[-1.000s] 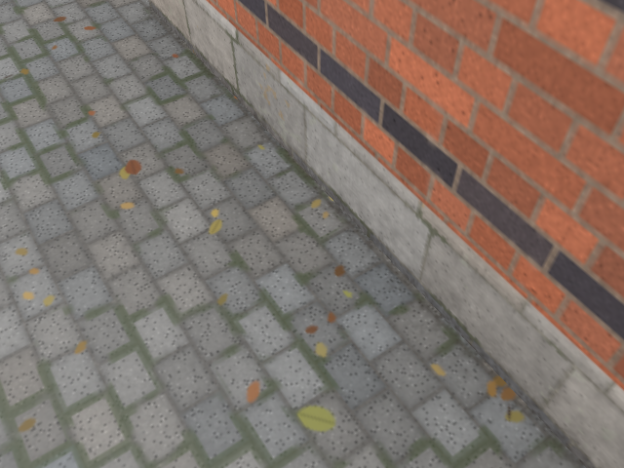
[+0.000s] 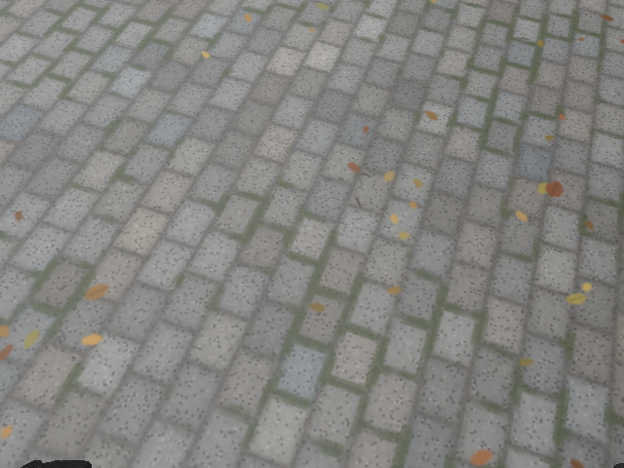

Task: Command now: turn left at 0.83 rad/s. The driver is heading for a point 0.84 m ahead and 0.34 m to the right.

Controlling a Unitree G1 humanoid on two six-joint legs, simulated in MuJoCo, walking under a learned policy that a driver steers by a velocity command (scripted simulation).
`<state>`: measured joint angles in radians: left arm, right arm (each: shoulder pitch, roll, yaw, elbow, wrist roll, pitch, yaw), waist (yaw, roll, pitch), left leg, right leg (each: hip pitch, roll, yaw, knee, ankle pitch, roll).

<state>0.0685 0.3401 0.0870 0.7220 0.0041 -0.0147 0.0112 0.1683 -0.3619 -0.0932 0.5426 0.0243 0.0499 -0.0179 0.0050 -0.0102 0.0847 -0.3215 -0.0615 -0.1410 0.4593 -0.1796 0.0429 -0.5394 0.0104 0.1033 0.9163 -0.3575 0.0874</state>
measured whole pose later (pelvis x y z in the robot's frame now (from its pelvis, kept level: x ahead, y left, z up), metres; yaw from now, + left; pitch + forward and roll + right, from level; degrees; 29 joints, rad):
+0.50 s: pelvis +0.02 -0.02 +0.00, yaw -7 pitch +1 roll +1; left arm 0.23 0.32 0.10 0.73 -0.06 0.03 0.04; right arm 0.15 -0.31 -0.07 0.68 0.02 0.01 -0.03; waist 0.04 -0.01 0.06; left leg -0.18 -0.10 -0.11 0.46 -0.34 -0.03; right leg -0.30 0.07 0.25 0.46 -0.17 0.03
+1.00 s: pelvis +0.02 -0.04 -0.01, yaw -34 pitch +1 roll +1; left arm 0.09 0.30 0.07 0.55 -0.04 0.10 -0.03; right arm 0.16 -0.32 -0.09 0.72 0.02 0.00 0.00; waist -0.03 -0.01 0.11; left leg -0.10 0.07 0.32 0.49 -0.39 0.00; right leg -0.38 -0.06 -0.08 0.66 -0.30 0.03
